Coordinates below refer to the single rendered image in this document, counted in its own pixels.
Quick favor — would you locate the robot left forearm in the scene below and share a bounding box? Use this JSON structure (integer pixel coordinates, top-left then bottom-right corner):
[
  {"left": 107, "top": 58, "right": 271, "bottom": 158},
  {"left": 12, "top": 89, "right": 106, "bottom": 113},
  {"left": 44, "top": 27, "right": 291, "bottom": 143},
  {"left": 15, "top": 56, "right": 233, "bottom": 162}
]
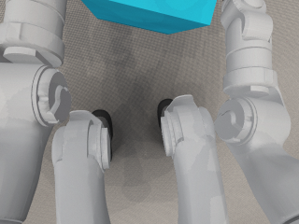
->
[{"left": 0, "top": 0, "right": 67, "bottom": 68}]

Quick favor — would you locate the right robot upper arm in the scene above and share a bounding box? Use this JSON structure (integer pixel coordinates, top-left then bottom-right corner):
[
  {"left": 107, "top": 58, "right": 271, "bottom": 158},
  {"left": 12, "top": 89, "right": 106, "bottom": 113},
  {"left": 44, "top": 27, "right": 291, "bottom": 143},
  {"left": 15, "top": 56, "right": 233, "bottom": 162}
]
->
[{"left": 214, "top": 95, "right": 299, "bottom": 224}]

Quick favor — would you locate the carton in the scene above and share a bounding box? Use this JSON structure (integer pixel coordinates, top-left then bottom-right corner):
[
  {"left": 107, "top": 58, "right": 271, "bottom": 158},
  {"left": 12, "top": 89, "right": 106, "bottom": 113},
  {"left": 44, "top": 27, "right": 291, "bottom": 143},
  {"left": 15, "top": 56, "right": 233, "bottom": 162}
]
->
[{"left": 81, "top": 0, "right": 217, "bottom": 35}]

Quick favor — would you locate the left robot upper arm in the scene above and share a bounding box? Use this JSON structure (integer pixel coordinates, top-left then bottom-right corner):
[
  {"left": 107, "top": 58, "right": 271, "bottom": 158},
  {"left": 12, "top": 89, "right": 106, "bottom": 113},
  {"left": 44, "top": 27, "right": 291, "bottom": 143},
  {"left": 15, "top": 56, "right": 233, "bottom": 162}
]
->
[{"left": 0, "top": 63, "right": 72, "bottom": 224}]

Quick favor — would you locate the robot right forearm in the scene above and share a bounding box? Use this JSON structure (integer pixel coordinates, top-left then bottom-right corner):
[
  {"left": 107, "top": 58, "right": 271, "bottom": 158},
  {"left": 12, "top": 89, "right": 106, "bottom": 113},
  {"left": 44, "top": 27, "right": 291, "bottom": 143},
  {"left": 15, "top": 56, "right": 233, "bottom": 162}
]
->
[{"left": 220, "top": 0, "right": 287, "bottom": 110}]

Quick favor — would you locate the robot left thigh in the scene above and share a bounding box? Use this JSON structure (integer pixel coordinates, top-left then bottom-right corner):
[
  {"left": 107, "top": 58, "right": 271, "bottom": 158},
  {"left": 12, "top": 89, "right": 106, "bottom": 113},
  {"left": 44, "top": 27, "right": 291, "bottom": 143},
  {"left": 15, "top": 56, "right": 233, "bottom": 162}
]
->
[{"left": 53, "top": 119, "right": 111, "bottom": 224}]

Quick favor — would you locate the robot right foot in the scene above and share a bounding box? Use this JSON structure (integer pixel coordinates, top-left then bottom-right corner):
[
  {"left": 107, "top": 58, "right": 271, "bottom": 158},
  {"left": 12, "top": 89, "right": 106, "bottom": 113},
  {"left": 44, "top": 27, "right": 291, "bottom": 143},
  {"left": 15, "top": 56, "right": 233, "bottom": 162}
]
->
[{"left": 157, "top": 98, "right": 173, "bottom": 130}]

